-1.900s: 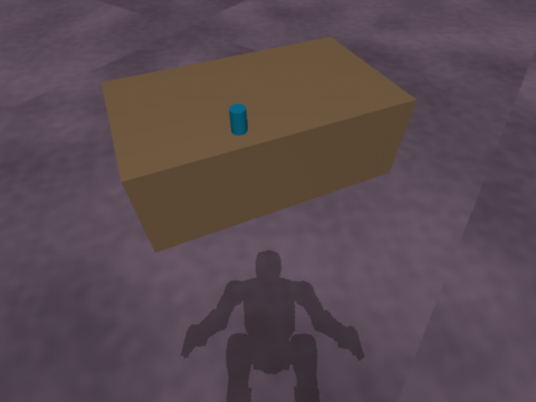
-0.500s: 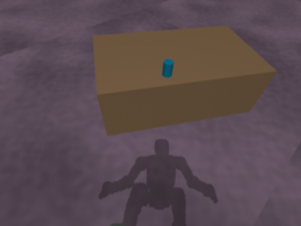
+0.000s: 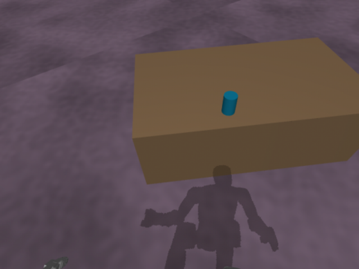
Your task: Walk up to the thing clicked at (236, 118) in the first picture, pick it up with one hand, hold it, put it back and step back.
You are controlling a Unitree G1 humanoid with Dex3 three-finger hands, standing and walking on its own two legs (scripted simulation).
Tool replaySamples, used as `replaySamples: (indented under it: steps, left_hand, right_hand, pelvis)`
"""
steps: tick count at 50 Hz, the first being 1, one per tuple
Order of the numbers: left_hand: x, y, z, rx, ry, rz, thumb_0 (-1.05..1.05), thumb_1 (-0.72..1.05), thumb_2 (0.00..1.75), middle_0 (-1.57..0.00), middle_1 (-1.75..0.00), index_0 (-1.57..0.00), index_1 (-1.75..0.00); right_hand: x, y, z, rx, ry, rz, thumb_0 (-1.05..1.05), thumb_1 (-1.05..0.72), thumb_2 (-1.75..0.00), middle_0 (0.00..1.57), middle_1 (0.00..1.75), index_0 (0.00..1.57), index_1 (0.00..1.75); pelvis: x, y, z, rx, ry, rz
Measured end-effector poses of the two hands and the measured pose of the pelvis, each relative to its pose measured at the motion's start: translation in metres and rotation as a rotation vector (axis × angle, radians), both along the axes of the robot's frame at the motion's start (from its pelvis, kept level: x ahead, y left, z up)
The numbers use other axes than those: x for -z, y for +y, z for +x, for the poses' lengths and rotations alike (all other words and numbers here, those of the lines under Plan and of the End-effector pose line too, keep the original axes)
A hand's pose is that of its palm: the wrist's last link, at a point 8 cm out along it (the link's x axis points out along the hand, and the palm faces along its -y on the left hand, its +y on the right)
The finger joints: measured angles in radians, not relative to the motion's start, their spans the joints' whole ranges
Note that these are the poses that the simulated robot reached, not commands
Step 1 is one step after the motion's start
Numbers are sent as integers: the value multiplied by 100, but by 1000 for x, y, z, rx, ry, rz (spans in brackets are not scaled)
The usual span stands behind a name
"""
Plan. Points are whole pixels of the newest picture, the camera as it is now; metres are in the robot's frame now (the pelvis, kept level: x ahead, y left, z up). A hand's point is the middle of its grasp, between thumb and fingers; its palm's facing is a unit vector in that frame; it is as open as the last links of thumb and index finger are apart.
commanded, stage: walk up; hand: right
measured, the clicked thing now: (229, 103) +0.87 -0.20 -0.25
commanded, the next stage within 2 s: none
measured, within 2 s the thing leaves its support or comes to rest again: neither
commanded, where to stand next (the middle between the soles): +0.42 -0.03 m, yaw +5 degrees
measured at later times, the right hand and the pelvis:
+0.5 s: hand (292, 206) +0.29 -0.27 -0.10, palm faces -0.09 +0.90 -0.43, open 7.4 cm; pelvis +0.18 +0.00 +0.01, yaw +4 degrees
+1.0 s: hand (292, 171) +0.42 -0.32 -0.14, palm faces -0.15 +0.92 -0.36, open 7.4 cm; pelvis +0.32 -0.06 +0.01, yaw +5 degrees
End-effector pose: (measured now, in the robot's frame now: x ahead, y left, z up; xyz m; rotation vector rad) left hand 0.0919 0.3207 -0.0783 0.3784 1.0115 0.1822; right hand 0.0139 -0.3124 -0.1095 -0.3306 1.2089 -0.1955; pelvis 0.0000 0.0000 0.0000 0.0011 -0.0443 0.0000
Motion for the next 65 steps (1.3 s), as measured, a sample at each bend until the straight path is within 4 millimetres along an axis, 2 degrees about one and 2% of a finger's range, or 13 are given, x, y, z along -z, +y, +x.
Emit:
replaySamples:
  steps: [5, 9, 14, 18, 23, 28, 33, 37, 45, 48, 52, 58, 65]
  left_hand:
    - [-10, -14, 3, -66, 27, -17, 1, 91, 90, -20, -30, -21, -30]
    - [-7, -15, 1, -98, 89, -27, 1, 90, 90, -20, -30, -21, -30]
    - [13, -6, 9, -138, 155, -51, 1, 90, 90, -20, -30, -21, -30]
    - [36, 1, 30, -155, 201, -65, 1, 90, 90, -20, -30, -21, -30]
    - [36, -4, 80, -123, 199, -79, 1, 91, 90, -20, -30, -20, -30]
    - [23, -13, 132, -91, 162, -75, 1, 91, 90, -20, -30, -20, -30]
    - [10, -27, 183, -70, 128, -33, 1, 91, 90, -20, -30, -20, -30]
    - [4, -40, 216, -78, 61, 27, 1, 91, 90, -20, -30, -21, -30]
    - [-11, -63, 235, -121, 80, 24, 1, 90, 90, -20, -30, -21, -30]
    - [-6, -63, 239, -126, 109, 22, 1, 90, 90, -20, -30, -21, -30]
    - [14, -58, 249, -140, 139, 5, 1, 90, 90, -20, -30, -21, -30]
    - [37, -54, 274, -160, 141, -33, 1, 91, 90, -20, -30, -21, -30]
    - [34, -60, 282, -148, 161, -54, 1, 91, 90, -20, -30, -21, -30]
  right_hand:
    - [-15, -9, 89, -85, -78, 1, 1, -90, -90, 21, 30, 20, 30]
    - [-30, -10, 151, -142, -126, -8, 1, -90, -90, 21, 30, 20, 30]
    - [-41, -2, 218, -196, -158, -42, 1, -90, -90, 20, 30, 20, 30]
    - [-39, 6, 258, -210, -214, -78, 1, -90, -90, 21, 30, 20, 30]
    - [-48, 6, 273, -163, -218, -74, 1, -90, -90, 21, 30, 21, 30]
    - [-47, -10, 275, -143, -159, -67, 1, -90, -90, 21, 30, 21, 30]
    - [-30, -42, 282, -104, -94, -50, 1, -90, -90, 21, 30, 21, 30]
    - [-5, -68, 302, -87, -38, -49, 1, -90, -90, 21, 30, 21, 30]
    - [-8, -66, 369, -128, -30, -3, 1, -90, -90, 21, 30, 20, 30]
    - [-10, -59, 392, -141, -37, -2, 1, -90, -90, 21, 30, 20, 30]
    - [-7, -48, 419, -144, -54, -15, 1, -90, -90, 21, 30, 20, 30]
    - [-6, -29, 446, -159, -80, -23, 1, -90, -90, 21, 30, 20, 30]
    - [-14, -12, 472, -161, -103, 14, 1, -90, -90, 21, 30, 21, 30]
  pelvis:
    - [-13, -6, 37, -27, -2, 0]
    - [-18, -9, 67, -41, 11, -5]
    - [-11, -4, 108, -63, 14, -13]
    - [3, 5, 140, -69, 2, 9]
    - [-5, 1, 172, -65, -4, 14]
    - [-12, -11, 203, -63, -1, 15]
    - [-8, -32, 238, -62, 5, 26]
    - [4, -54, 266, -77, -2, 7]
    - [-12, -64, 306, -90, 0, 7]
    - [-12, -63, 317, -90, 1, 4]
    - [-3, -56, 328, -94, -1, -5]
    - [4, -47, 335, -103, -2, -6]
    - [-6, -45, 344, -105, 7, -16]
